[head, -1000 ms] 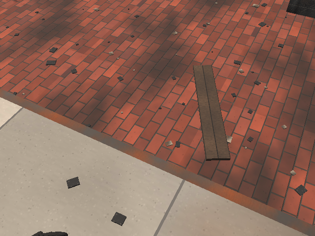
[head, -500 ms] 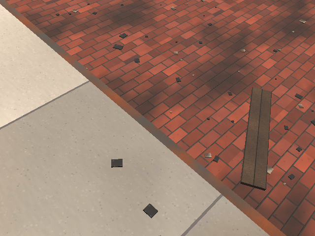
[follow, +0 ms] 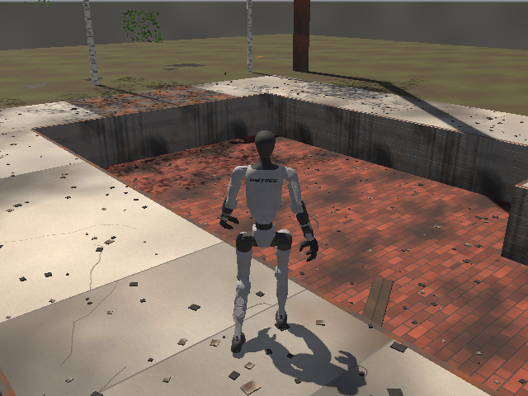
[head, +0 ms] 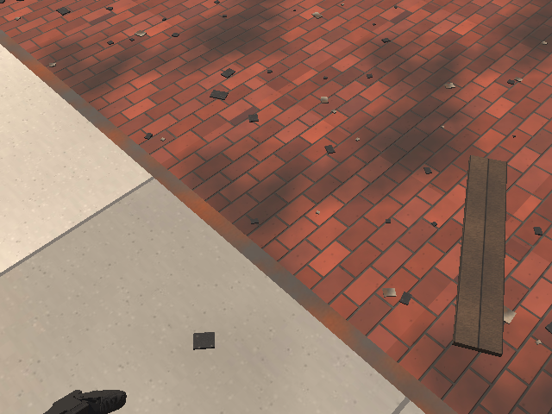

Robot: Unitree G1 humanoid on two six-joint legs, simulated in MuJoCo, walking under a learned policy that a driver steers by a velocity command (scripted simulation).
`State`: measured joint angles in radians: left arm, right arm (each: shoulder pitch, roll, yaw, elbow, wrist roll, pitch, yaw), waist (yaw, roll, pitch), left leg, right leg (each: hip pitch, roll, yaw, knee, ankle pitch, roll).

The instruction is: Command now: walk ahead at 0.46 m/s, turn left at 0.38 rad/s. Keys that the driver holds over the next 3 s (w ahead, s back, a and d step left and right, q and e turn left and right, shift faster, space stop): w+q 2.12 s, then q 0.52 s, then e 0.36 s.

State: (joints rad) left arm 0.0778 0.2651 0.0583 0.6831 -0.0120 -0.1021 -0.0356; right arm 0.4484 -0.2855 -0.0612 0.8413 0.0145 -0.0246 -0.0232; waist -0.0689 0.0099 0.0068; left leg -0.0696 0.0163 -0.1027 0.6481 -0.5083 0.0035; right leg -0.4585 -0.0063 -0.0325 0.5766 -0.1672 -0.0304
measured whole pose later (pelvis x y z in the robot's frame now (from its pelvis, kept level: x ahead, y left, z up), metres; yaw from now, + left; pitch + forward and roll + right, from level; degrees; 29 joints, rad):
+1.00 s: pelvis +0.49 +0.11 +0.00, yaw +35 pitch -1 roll +0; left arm 0.06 0.25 0.06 0.61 -0.02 -0.11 -0.03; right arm 0.32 -0.27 -0.07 0.72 0.02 -0.02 -0.02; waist -0.07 -0.03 0.02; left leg -0.08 -0.11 -0.21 0.58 -0.47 0.06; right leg -0.43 0.01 0.04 0.53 -0.06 0.03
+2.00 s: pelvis +0.79 +0.55 +0.00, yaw +70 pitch +1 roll +0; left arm 0.01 0.27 0.02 0.60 0.00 -0.11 -0.03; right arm 0.43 -0.27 -0.06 0.73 0.01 -0.01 -0.03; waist -0.10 -0.05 0.01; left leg -0.02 -0.13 -0.23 0.51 -0.48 0.09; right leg -0.49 0.02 0.05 0.48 -0.03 0.00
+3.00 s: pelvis +0.85 +0.85 +0.01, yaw +89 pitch +0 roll +1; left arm 0.22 0.25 0.02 0.67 0.01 0.01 0.00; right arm 0.17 -0.23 -0.04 0.68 -0.03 0.00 -0.02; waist 0.01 0.01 0.01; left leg -0.32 -0.05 -0.02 0.56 -0.24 0.01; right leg -0.32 0.00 0.06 0.61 -0.29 0.01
